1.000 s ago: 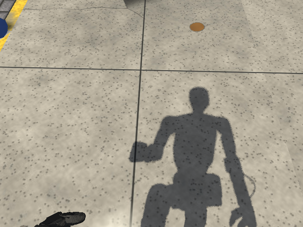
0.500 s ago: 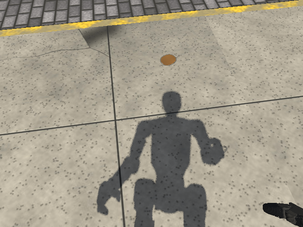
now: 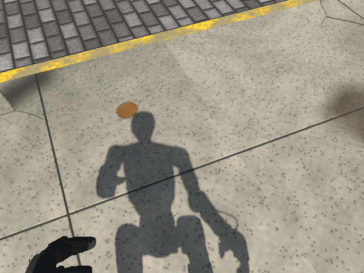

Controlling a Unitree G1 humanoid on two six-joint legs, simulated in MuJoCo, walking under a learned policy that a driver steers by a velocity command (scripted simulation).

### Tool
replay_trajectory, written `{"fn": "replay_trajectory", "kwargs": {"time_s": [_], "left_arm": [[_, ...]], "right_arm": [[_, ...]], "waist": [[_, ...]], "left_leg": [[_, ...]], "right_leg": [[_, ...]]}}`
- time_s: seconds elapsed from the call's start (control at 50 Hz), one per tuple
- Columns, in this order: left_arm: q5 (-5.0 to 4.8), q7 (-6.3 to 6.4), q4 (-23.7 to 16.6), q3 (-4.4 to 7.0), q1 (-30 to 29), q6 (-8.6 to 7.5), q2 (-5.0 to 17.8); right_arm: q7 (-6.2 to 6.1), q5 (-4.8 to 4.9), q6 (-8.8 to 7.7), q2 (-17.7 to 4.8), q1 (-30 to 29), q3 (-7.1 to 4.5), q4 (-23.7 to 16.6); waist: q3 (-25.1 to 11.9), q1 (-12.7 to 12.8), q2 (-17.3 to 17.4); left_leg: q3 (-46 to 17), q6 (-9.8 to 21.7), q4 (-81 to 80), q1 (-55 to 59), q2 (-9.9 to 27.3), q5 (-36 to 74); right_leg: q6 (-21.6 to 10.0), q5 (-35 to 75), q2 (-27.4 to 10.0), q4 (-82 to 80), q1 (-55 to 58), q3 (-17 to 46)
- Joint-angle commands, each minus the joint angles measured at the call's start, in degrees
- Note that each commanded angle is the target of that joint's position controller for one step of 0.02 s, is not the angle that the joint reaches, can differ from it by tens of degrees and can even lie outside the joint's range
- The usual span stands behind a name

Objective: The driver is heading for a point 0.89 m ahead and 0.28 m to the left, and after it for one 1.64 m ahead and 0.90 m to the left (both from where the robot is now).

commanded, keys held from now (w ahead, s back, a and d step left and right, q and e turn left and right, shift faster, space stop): w+q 0.96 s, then w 0.04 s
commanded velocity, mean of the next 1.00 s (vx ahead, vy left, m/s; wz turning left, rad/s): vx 0.50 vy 0.00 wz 0.46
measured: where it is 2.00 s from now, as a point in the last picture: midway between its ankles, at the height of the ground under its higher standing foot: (76, 168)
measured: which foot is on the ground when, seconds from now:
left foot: down 0.00-0.00, up 0.02-0.52, down 0.54-1.00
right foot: down 0.00-0.54, up 0.56-1.00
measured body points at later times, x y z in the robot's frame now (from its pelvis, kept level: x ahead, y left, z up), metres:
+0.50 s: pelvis +0.25 +0.02 +0.00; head +0.29 +0.03 +0.44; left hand +0.20 +0.30 -0.13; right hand +0.51 -0.15 -0.09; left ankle +0.38 +0.16 -0.71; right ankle +0.11 -0.11 -0.73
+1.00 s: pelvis +0.53 +0.10 +0.00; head +0.55 +0.12 +0.45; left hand +0.61 +0.42 -0.07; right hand +0.72 -0.14 -0.10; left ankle +0.38 +0.15 -0.73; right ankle +0.71 +0.06 -0.73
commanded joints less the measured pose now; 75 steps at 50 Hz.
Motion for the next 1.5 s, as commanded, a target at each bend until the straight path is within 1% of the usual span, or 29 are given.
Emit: {"fn": "replay_trajectory", "kwargs": {"time_s": [0.02, 0.04, 0.06, 0.1, 0.14, 0.24, 0.42, 0.48, 0.52, 0.54, 0.56, 0.58, 0.6, 0.64, 0.66, 0.74, 0.84, 0.94, 1.0, 1.02, 1.04, 1.06, 1.08, 1.1, 1.14, 1.28, 1.42, 1.46, 1.5], "left_arm": [[1.4, 1.28, 2.1, 6.18, 23.9, 0.09, 18.2], [0.77, 1.19, 2.6, 5.05, 25.3, 0.32, 13.5], [0.38, 1.17, 2.7, 4.03, 21.7, 0.2, 10.9], [0.61, 0.83, 2.4, 2.76, 14.2, -0.15, 6.8], [1.2, 0.56, 2.9, 2.65, 10.8, -1.13, 5.5], [1.69, 1.39, 6.1, 3.62, 11.8, -2.34, 7.3], [0.02, 2.62, 10.0, 4.65, 18.2, 0.32, 11.1], [-0.36, 3.16, 9.8, 5.2, 17.2, 1.68, 13.3], [-0.64, 3.7, 9.3, 5.3, 15.8, 2.51, 14.2], [-0.09, 3.91, 8.4, 4.67, 16.0, 2.12, 12.9], [1.96, 2.9, 5.2, 1.87, 21.5, 0.55, 3.9], [0.28, 1.91, 4.6, 2.12, 16.9, -1.95, 7.6], [-1.89, 1.36, 2.6, 2.92, 10.8, -3.09, 10.3], [-0.08, 1.95, 2.7, 2.76, 9.7, -3.68, 9.4], [0.6, 2.04, 3.0, 3.24, 11.0, -3.02, 10.1], [1.66, 2.23, 2.2, 2.81, 10.4, -0.71, 7.5], [1.06, 1.58, -0.5, 1.6, -0.5, -1.0, 5.3], [0.11, 0.59, -1.9, 2.8, -2.8, -2.15, 8.7], [0.68, 0.82, 0.6, 4.32, 7.3, -3.02, 10.9], [1.72, 1.17, 1.3, 4.99, 15.0, -3.23, 13.4], [2.27, 0.87, 4.0, 6.35, 20.9, -2.48, 18.5], [0.44, 0.33, 4.1, 5.41, 21.1, -2.32, 13.6], [0.16, 0.46, 3.5, 4.38, 18.6, -2.0, 10.0], [0.75, 0.55, 3.1, 3.82, 15.9, -1.57, 9.0], [1.41, 0.79, 3.5, 2.9, 13.4, -1.29, 7.0], [0.0, 1.37, 6.5, 3.58, 15.9, -1.13, 10.6], [-1.0, 1.39, 10.0, 3.59, 21.4, 0.5, 12.3], [-1.11, 1.65, 10.5, 3.87, 21.2, 1.17, 13.2], [-1.06, 1.93, 10.4, 3.46, 20.4, 1.54, 12.5]], "right_arm": [[-0.3, -1.05, -1.48, -0.4, 2.1, 1.33, -6.2], [-0.22, 0.13, -2.38, -4.2, 1.1, 0.44, -5.2], [-0.07, 1.44, -2.66, -7.9, -3.3, -0.8, -6.5], [-0.29, 0.56, -1.92, -6.9, -7.3, -0.99, -7.1], [-0.37, 0.26, -0.2, -4.8, -5.3, -1.08, -6.2], [-0.32, -0.04, 1.0, -2.7, -8.7, -1.09, -8.0], [3.0, -0.12, 0.6, -1.0, -24.3, 0.09, -15.6], [3.7, -0.08, 0.94, -3.0, -22.4, -0.98, -17.2], [3.15, 0.08, 1.24, -7.3, -9.8, -3.52, -14.8], [1.97, 0.06, 1.8, -11.5, -0.6, -5.52, -12.7], [1.34, 0.31, 1.61, -17.8, -1.6, -6.43, -12.8], [1.52, -0.26, 0.77, -13.9, 0.5, -5.06, -14.6], [1.71, -0.8, 0.14, -10.7, -1.1, -4.14, -13.9], [1.59, -0.51, -0.23, -7.7, -8.5, -3.22, -14.9], [1.35, -1.17, -0.28, -6.2, -11.0, -2.62, -16.0], [0.29, -0.87, -0.58, -8.0, -11.1, -3.09, -15.9], [-0.93, -0.23, 0.29, -9.2, -7.3, -3.5, -14.3], [-1.21, 0.18, 0.94, -8.7, -4.7, -3.52, -13.0], [-1.2, -0.37, 1.18, -5.6, -5.8, -2.59, -13.4], [-1.01, -1.15, 0.97, -2.2, -5.0, -1.23, -14.0], [-1.04, 0.54, 0.4, 0.7, 3.2, -0.3, -15.0], [-1.27, 1.09, 0.22, -4.7, 3.2, -1.03, -13.5], [-1.21, 0.81, 0.32, -7.7, -3.1, -1.81, -13.9], [-1.31, -0.03, 0.37, -7.5, -7.2, -1.76, -14.7], [-0.8, -0.84, -0.04, -5.9, -10.3, -1.75, -15.8], [0.17, -1.04, -0.49, -1.1, -16.6, 0.21, -17.5], [1.66, -0.01, -1.25, -2.0, -26.3, 0.12, -20.0], [1.94, -0.1, -1.45, -3.2, -25.0, -0.4, -20.0], [1.37, -0.79, -1.34, -6.7, -13.6, -2.42, -16.5]], "waist": [[-19.4, 11.7, -12.8], [-20.8, 13.2, -11.8], [-11.5, 12.4, -8.3], [-3.5, 8.9, -4.9], [-1.3, 5.8, -6.2], [1.2, 5.2, -2.5], [5.7, 10.6, -0.7], [2.0, 7.7, -3.5], [-5.4, 0.2, -3.9], [-10.5, -4.1, 0.3], [-14.4, 2.8, 15.8], [-23.0, -0.8, 9.6], [-15.3, -1.8, 6.7], [-5.9, 3.4, 0.7], [-4.8, 5.5, 1.6], [-2.5, 7.1, 2.2], [-0.7, 2.8, 5.1], [-0.9, 2.7, 7.2], [-5.0, 7.9, 8.3], [-12.1, 10.9, 2.7], [-17.8, 7.7, -16.8], [-14.6, 9.2, -13.3], [-7.5, 10.6, -7.7], [-4.1, 9.9, -3.7], [-0.6, 7.8, -4.0], [0.3, 8.4, -3.8], [2.5, 10.9, -4.2], [1.8, 9.0, -4.7], [-5.2, 2.8, -3.1]], "left_leg": [[0.4, 1.7, 40.7, -36.0, -1.1, 3.5], [-7.3, 1.8, 49.6, -42.8, -1.1, -10.0], [-8.1, 2.3, 51.8, -46.5, 1.7, -5.9], [-6.2, 2.0, 47.0, -43.5, 5.6, 2.7], [-6.7, 1.3, 44.6, -37.4, 7.3, 7.5], [-8.4, 0.0, 36.9, -41.0, 7.0, 18.7], [-0.1, 3.4, 15.8, -43.0, 5.1, 23.2], [4.6, 6.3, 14.9, -35.6, 0.7, 14.8], [6.4, 9.6, 11.6, -17.6, -4.1, 14.5], [-1.5, 12.5, 9.5, 0.0, -0.8, 16.5], [-33.3, 22.8, 6.0, 19.7, 14.5, 10.5], [-49.2, 26.1, -2.4, 24.0, 19.3, 5.5], [-40.4, 22.6, -3.8, 19.4, 17.5, 9.2], [-27.4, 18.9, -4.4, 2.6, 12.6, 20.2], [-24.1, 18.4, -5.7, -3.0, 11.0, 25.0], [-18.1, 18.5, -8.6, -13.1, 8.3, 31.7], [-14.8, 13.9, -7.3, -16.5, 4.1, 22.2], [-23.0, 12.3, -1.2, -10.5, 7.3, 16.0], [-22.3, 9.3, 8.6, -10.2, 4.6, 20.5], [-17.8, 7.1, 23.4, -15.7, 1.3, 14.6], [-10.3, 2.9, 42.0, -35.7, -6.9, -7.3], [-12.3, 2.1, 50.3, -44.2, -3.7, -9.9], [-12.2, 2.1, 52.5, -46.4, -1.8, -4.7], [-10.0, 2.0, 51.6, -45.1, 0.1, -0.8], [-8.9, 2.2, 45.7, -41.6, 3.1, 3.9], [-3.7, 0.6, 25.0, -38.1, 5.1, 15.3], [-1.5, 1.9, 10.5, -32.6, 2.4, 21.3], [-0.8, 3.5, 7.9, -28.9, 1.5, 18.5], [1.1, 6.3, 4.8, -11.2, -0.7, 19.2]], "right_leg": [[-12.8, -4.9, -21.3, -3.0, 50.0, 30.2], [-14.3, -12.8, -23.1, -8.8, 48.1, 39.8], [-11.6, -13.5, -21.1, -10.1, 40.7, 31.3], [-8.5, -8.9, -15.9, -14.1, 27.2, 19.0], [-7.3, -3.8, -13.4, -18.1, 19.1, 11.9], [-7.3, 8.4, -13.0, -20.8, 18.6, 1.1], [-4.6, 14.4, -15.3, -17.8, 30.8, -8.3], [-2.7, 38.1, -15.6, -8.5, 34.0, -10.8], [-0.6, 47.1, -13.5, 9.6, 29.8, -12.8], [1.9, 33.2, -11.2, 25.6, 17.0, -12.8], [5.6, -23.3, 0.7, 46.6, -10.2, -9.4], [5.0, -30.3, 3.0, 53.8, -16.7, 4.9], [3.7, -24.9, 0.0, 52.9, -21.3, 6.3], [3.4, -17.3, -4.2, 42.6, -16.6, 5.4], [3.7, -15.4, -5.4, 39.9, -12.3, 5.7], [7.3, -10.1, -4.8, 29.8, -8.4, 3.7], [8.4, 7.8, -0.6, 8.3, -3.4, 2.9], [6.4, 4.2, 0.8, 0.9, -0.1, 5.4], [2.5, 1.3, -0.2, -2.5, 13.5, 4.0], [-1.2, -1.4, -9.0, -2.0, 26.6, 12.5], [-11.2, -14.6, -20.4, -7.8, 43.6, 39.3], [-11.7, -28.4, -21.7, -11.4, 43.2, 47.3], [-9.4, -27.9, -19.3, -12.0, 37.2, 39.1], [-7.9, -21.5, -16.8, -12.2, 31.2, 31.7], [-7.3, -10.0, -13.0, -14.4, 22.8, 23.1], [-8.5, 3.3, -11.0, -19.4, 19.3, 11.2], [-6.1, 5.9, -12.5, -16.9, 23.4, 7.9], [-5.0, 11.1, -13.5, -14.0, 25.5, 7.7], [-2.6, 24.8, -9.7, -0.1, 22.9, 3.4]]}}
